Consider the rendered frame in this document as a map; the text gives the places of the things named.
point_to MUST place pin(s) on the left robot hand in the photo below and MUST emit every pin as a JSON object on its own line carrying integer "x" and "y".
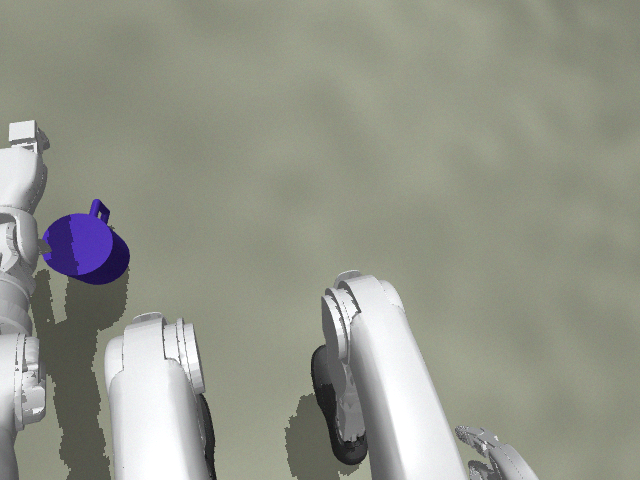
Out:
{"x": 23, "y": 174}

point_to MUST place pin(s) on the right robot hand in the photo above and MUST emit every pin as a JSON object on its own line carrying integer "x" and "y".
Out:
{"x": 507, "y": 463}

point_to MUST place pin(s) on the left robot foot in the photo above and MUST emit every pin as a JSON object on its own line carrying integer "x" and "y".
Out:
{"x": 210, "y": 438}

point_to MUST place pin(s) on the left robot arm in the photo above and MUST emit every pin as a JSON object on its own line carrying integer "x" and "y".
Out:
{"x": 22, "y": 372}

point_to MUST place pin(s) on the right robot foot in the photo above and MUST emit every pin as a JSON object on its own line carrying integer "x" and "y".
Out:
{"x": 347, "y": 452}

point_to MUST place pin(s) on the mug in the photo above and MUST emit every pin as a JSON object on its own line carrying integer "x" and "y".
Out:
{"x": 84, "y": 247}

